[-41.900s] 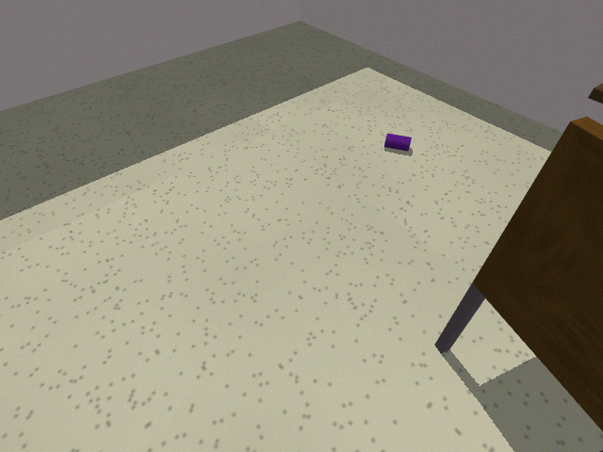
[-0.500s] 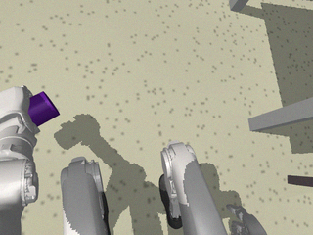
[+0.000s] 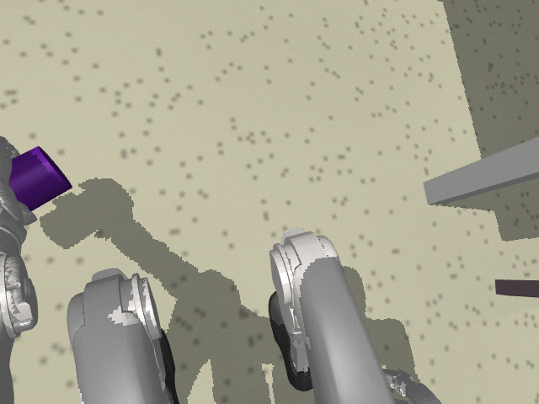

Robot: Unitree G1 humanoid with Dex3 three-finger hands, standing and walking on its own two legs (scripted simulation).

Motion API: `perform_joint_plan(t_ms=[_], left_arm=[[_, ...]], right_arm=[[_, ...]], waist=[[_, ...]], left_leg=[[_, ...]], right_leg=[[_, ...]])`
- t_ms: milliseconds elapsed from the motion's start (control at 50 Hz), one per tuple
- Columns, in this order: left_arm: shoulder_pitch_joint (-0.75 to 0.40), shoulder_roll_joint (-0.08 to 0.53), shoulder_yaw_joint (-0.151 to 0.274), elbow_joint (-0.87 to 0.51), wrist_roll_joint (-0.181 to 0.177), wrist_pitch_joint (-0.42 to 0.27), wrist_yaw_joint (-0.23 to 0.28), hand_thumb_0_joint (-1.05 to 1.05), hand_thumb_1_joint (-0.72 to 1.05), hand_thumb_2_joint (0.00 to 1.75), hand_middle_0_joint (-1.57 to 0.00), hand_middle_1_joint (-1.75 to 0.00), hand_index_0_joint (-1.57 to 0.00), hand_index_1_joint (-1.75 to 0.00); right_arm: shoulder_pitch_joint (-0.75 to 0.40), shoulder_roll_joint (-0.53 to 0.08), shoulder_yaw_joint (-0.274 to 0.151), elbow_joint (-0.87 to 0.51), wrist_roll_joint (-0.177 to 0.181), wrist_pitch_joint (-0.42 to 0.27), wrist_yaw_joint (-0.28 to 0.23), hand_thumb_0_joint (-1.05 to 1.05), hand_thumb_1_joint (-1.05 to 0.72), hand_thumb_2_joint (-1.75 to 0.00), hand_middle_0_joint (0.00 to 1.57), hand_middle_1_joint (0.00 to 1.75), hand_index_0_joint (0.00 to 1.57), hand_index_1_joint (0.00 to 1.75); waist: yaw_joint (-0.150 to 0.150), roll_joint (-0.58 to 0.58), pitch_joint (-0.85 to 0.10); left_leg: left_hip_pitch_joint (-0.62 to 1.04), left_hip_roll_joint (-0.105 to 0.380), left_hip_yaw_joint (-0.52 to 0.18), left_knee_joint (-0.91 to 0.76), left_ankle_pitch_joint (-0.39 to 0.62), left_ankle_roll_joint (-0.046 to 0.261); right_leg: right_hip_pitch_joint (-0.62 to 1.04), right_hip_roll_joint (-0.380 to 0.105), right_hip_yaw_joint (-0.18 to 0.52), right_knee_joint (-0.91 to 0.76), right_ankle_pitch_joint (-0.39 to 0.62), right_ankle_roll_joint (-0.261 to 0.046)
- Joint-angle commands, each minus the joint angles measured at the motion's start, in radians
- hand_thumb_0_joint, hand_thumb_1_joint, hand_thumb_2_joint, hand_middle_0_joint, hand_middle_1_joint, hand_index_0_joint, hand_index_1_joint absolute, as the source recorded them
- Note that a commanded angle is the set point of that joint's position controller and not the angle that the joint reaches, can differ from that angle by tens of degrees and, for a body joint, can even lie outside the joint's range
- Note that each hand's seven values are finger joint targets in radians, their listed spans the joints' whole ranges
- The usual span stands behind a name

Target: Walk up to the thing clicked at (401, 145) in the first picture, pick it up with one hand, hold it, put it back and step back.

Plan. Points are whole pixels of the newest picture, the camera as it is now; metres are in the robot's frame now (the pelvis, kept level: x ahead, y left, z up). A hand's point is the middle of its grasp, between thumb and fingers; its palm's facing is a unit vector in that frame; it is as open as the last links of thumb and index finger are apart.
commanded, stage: lower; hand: left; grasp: from above
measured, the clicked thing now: (11, 191) +0.47 +0.31 -0.20
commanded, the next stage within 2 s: rest in 0.42 s
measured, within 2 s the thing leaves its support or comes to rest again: neither
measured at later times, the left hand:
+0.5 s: hand (20, 193) +0.47 +0.31 -0.21, palm faces -0.40 -0.19 -0.90, open 10.4 cm
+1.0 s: hand (38, 192) +0.48 +0.30 -0.26, palm faces -0.40 -0.21 -0.89, open 10.3 cm
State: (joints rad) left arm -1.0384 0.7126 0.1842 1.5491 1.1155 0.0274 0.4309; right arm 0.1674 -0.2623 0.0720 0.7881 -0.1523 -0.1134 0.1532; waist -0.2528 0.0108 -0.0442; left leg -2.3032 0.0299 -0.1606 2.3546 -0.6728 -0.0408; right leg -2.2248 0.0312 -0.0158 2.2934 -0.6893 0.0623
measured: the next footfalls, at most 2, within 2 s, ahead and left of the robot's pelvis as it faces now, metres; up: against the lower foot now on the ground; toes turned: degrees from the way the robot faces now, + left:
none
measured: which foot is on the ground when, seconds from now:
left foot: down 0.00-1.00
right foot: down 0.00-1.00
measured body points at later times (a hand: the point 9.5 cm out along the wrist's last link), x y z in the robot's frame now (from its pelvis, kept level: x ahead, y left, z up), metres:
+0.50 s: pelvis +0.00 +0.00 -0.02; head +0.27 +0.07 +0.34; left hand +0.49 +0.31 -0.16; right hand +0.04 -0.27 -0.12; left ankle +0.08 +0.14 -0.31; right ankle +0.10 -0.14 -0.31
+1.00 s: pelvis +0.01 +0.01 -0.03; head +0.29 +0.08 +0.30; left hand +0.50 +0.31 -0.21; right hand +0.03 -0.25 -0.12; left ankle +0.08 +0.14 -0.31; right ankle +0.10 -0.14 -0.31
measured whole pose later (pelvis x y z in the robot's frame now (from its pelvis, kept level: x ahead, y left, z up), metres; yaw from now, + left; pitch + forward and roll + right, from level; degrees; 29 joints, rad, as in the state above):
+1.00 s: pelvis +0.01 +0.01 -0.03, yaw -5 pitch +33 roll -11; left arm -1.09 0.87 0.23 1.67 1.14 -0.02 0.56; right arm 0.13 -0.30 0.19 0.74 -0.20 -0.18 0.23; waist -0.33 -0.07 0.10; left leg -2.37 0.03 -0.24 2.50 -0.72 -0.04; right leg -2.27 0.06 -0.07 2.38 -0.71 0.08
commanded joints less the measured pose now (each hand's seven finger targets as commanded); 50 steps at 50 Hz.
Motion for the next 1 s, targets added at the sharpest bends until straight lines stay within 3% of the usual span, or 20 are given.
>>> perform_joint_plan(t_ms=[0,40,160,240,280,300,340,440,480,500,560,740,800,860,900,920,980], left_arm=[[-0.355,0.274,-0.009,-0.16,0.003,-0.004,0.057,0.0,0.81,0.62,-1.19,-0.52,-1.19,-0.51],[-0.38,0.303,0.003,-0.191,0.001,-0.004,0.06,0.0,0.83,0.63,-1.21,-0.51,-1.21,-0.51],[-0.35,0.279,-0.018,-0.125,0.0,-0.006,0.049,0.0,0.72,0.63,-1.14,-0.5,-1.13,-0.51],[-0.363,0.303,-0.008,-0.127,0.014,-0.022,0.05,0.0,0.77,0.64,-1.17,-0.52,-1.17,-0.53],[-0.384,0.332,0.004,-0.135,0.02,-0.032,0.062,0.0,0.78,0.67,-1.2,-0.52,-1.18,-0.53],[-0.358,0.309,-0.005,-0.098,0.025,-0.031,0.067,0.0,0.78,0.65,-1.19,-0.52,-1.18,-0.53],[-0.389,0.341,0.015,-0.128,0.033,-0.037,0.084,0.0,0.79,0.67,-1.19,-0.54,-1.18,-0.55],[-0.391,0.34,0.025,-0.117,0.045,-0.032,0.119,0.0,0.82,0.69,-1.21,-0.56,-1.2,-0.56],[-0.409,0.328,0.008,-0.102,0.041,-0.031,0.124,0.0,0.8,0.71,-1.2,-0.57,-1.19,-0.58],[-0.399,0.35,0.028,-0.092,0.041,-0.029,0.13,0.0,0.8,0.7,-1.19,-0.57,-1.19,-0.58],[-0.396,0.352,0.021,-0.072,0.027,-0.028,0.135,0.0,0.74,0.67,-1.16,-0.48,-1.14,-0.5],[-0.384,0.396,0.019,-0.016,0.024,-0.043,0.143,0.0,0.72,0.66,-1.15,-0.48,-1.13,-0.49],[-0.364,0.43,0.045,-0.03,0.017,-0.05,0.16,0.0,0.74,0.66,-1.17,-0.47,-1.15,-0.49],[-0.374,0.416,0.026,-0.02,0.032,-0.048,0.17,0.0,0.75,0.66,-1.18,-0.46,-1.17,-0.48],[-0.366,0.451,0.053,-0.043,0.023,-0.051,0.179,0.0,0.76,0.66,-1.18,-0.46,-1.16,-0.48],[-0.352,0.429,0.04,0.003,0.019,-0.048,0.178,0.0,0.77,0.64,-1.19,-0.45,-1.18,-0.46],[-0.355,0.441,0.039,-0.019,0.022,-0.044,0.186,0.0,0.75,0.63,-1.17,-0.46,-1.16,-0.47]], right_arm=[[0.214,-0.245,-0.069,-0.011,0.003,-0.009,-0.004,0.0,-0.89,-0.9,0.2,0.3,0.2,0.3],[0.218,-0.255,-0.071,-0.013,0.004,-0.009,-0.001,0.0,-0.89,-0.9,0.2,0.3,0.2,0.3],[0.22,-0.254,-0.062,-0.007,0.003,-0.004,0.01,0.0,-0.9,-0.9,0.2,0.3,0.2,0.3],[0.225,-0.266,-0.051,-0.011,-0.005,-0.006,0.015,0.0,-0.89,-0.9,0.2,0.3,0.2,0.3],[0.213,-0.273,-0.048,-0.014,-0.005,-0.004,0.019,0.0,-0.9,-0.9,0.2,0.3,0.2,0.3],[0.211,-0.27,-0.045,-0.015,-0.005,-0.004,0.021,0.0,-0.9,-0.9,0.2,0.3,0.2,0.3],[0.213,-0.281,-0.043,-0.023,-0.01,-0.005,0.022,0.0,-0.9,-0.9,0.2,0.3,0.2,0.3],[0.199,-0.287,-0.037,-0.028,-0.018,-0.009,0.026,0.0,-0.9,-0.9,0.2,0.3,0.2,0.3],[0.199,-0.284,-0.033,-0.024,-0.023,-0.011,0.031,0.0,-0.9,-0.9,0.2,0.3,0.2,0.3],[0.206,-0.293,-0.033,-0.026,-0.022,-0.011,0.032,0.0,-0.9,-0.9,0.2,0.3,0.2,0.3],[0.2,-0.29,-0.023,-0.027,-0.027,-0.018,0.037,0.0,-0.89,-0.89,0.2,0.3,0.2,0.3],[0.203,-0.308,0.013,-0.031,-0.039,-0.045,0.05,0.0,-0.89,-0.89,0.2,0.3,0.2,0.3],[0.193,-0.321,0.021,-0.043,-0.04,-0.054,0.05,0.0,-0.89,-0.89,0.2,0.3,0.2,0.3],[0.196,-0.314,0.033,-0.035,-0.049,-0.062,0.064,0.0,-0.89,-0.9,0.2,0.3,0.2,0.3],[0.188,-0.331,0.031,-0.044,-0.045,-0.067,0.065,0.0,-0.89,-0.9,0.2,0.3,0.2,0.3],[0.189,-0.326,0.037,-0.042,-0.05,-0.072,0.069,0.0,-0.89,-0.9,0.2,0.3,0.2,0.3],[0.188,-0.333,0.041,-0.043,-0.051,-0.073,0.074,0.0,-0.89,-0.9,0.2,0.3,0.2,0.3]], waist=[[-0.004,0.3,-0.699],[-0.001,0.313,-0.737],[-0.017,0.276,-0.694],[-0.024,0.294,-0.679],[-0.019,0.322,-0.701],[-0.026,0.316,-0.663],[-0.031,0.339,-0.676],[-0.036,0.385,-0.69],[-0.054,0.376,-0.67],[-0.046,0.366,-0.668],[-0.056,0.352,-0.643],[-0.086,0.326,-0.604],[-0.075,0.363,-0.627],[-0.096,0.382,-0.608],[-0.084,0.408,-0.626],[-0.094,0.399,-0.584],[-0.097,0.391,-0.619]], left_leg=[[0.533,-0.005,0.124,-0.228,0.152,0.054],[0.54,-0.003,0.125,-0.217,0.176,0.055],[0.492,-0.001,0.122,-0.18,0.203,0.059],[0.493,0.0,0.118,-0.161,0.219,0.059],[0.497,0.0,0.113,-0.159,0.22,0.055],[0.497,0.0,0.111,-0.157,0.218,0.054],[0.505,0.0,0.111,-0.15,0.22,0.054],[0.536,0.001,0.105,-0.147,0.214,0.049],[0.506,0.002,0.102,-0.137,0.192,0.052],[0.492,0.001,0.102,-0.137,0.187,0.054],[0.476,0.005,0.099,-0.124,0.182,0.056],[0.451,0.012,0.083,-0.082,0.197,0.063],[0.488,0.014,0.076,-0.089,0.228,0.053],[0.491,0.018,0.072,-0.078,0.239,0.052],[0.501,0.017,0.069,-0.089,0.244,0.048],[0.489,0.018,0.07,-0.084,0.233,0.048],[0.49,0.023,0.065,-0.07,0.255,0.052]], right_leg=[[0.323,0.021,-0.141,-0.221,0.202,-0.096],[0.34,0.024,-0.139,-0.217,0.231,-0.093],[0.355,0.027,-0.142,-0.2,0.262,-0.088],[0.355,0.024,-0.149,-0.183,0.279,-0.085],[0.343,0.029,-0.156,-0.164,0.278,-0.089],[0.325,0.029,-0.16,-0.159,0.276,-0.09],[0.324,0.028,-0.164,-0.155,0.283,-0.089],[0.282,0.028,-0.174,-0.132,0.275,-0.093],[0.279,0.034,-0.174,-0.135,0.264,-0.091],[0.283,0.032,-0.176,-0.136,0.258,-0.089],[0.287,0.034,-0.177,-0.134,0.255,-0.087],[0.318,0.042,-0.188,-0.13,0.279,-0.079],[0.33,0.043,-0.198,-0.115,0.3,-0.082],[0.332,0.049,-0.202,-0.106,0.317,-0.082],[0.333,0.048,-0.207,-0.105,0.313,-0.086],[0.316,0.047,-0.21,-0.101,0.304,-0.086],[0.361,0.054,-0.206,-0.111,0.339,-0.079]])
